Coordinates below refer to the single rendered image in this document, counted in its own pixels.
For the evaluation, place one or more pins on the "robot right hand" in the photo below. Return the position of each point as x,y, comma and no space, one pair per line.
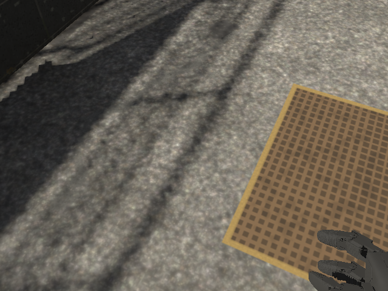
372,278

